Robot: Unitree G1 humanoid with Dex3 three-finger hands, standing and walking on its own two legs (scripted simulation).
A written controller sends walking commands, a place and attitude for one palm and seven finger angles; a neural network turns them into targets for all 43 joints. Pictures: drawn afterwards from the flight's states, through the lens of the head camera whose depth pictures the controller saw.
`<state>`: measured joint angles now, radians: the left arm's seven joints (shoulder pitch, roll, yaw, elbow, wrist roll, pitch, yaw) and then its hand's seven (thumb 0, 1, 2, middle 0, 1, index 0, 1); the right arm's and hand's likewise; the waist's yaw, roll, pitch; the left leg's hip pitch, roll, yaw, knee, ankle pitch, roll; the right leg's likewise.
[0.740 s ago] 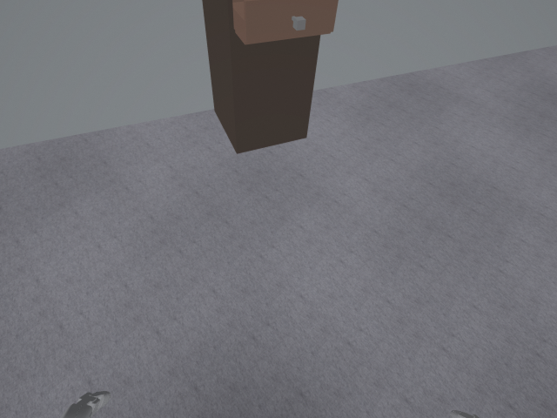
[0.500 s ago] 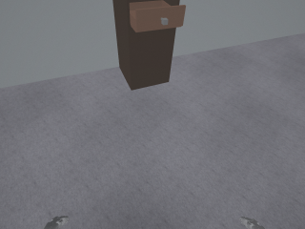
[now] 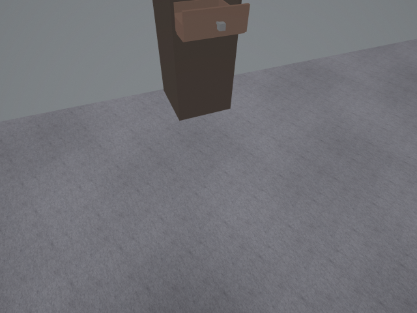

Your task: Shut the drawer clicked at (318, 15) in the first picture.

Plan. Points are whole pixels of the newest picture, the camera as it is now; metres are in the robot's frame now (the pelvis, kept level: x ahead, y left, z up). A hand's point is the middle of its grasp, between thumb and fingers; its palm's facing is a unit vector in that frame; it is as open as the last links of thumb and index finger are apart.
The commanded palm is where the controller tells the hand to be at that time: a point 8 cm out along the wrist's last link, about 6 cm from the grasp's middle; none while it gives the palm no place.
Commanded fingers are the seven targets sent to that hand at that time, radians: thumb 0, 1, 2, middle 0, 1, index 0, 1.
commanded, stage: stand and wait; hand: left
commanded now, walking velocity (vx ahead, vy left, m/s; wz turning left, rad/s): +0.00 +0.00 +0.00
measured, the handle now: (219, 25) +1.49 +0.03 -0.04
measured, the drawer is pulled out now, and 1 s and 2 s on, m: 0.14 0.14 0.14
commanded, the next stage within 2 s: look at it before walking up in 0.32 s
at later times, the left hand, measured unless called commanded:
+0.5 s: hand out of the picture +0.07 +0.23 -0.16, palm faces -0.05 -0.95 -0.32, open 7.4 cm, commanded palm none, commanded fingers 0.00 0.90 0.90 -0.20 -0.30 -0.20 -0.30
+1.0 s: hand out of the picture +0.08 +0.24 -0.16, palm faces -0.04 -0.94 -0.33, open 7.4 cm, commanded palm none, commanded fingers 0.00 0.90 0.90 -0.20 -0.30 -0.20 -0.30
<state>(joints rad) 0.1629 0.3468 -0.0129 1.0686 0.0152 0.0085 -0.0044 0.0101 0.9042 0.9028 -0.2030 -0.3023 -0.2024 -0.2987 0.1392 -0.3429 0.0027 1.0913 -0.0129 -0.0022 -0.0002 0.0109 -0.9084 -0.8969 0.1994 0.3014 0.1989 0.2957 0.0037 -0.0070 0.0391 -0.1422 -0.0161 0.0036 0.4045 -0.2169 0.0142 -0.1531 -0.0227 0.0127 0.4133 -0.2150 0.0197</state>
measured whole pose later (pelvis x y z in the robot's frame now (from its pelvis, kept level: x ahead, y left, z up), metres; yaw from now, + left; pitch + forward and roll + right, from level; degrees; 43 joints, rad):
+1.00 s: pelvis +0.01 -0.01 +0.00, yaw +0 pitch -2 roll +0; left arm 0.13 0.35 -0.01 1.09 0.02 0.00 -0.01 0.01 0.90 0.90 -0.20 -0.30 -0.20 -0.30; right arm 0.11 -0.33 0.01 1.11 -0.01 -0.01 0.00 0.01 -0.91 -0.90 0.20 0.30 0.20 0.30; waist 0.01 -0.01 0.04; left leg -0.13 -0.01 0.01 0.36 -0.20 0.00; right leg -0.14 -0.01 0.02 0.37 -0.20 0.01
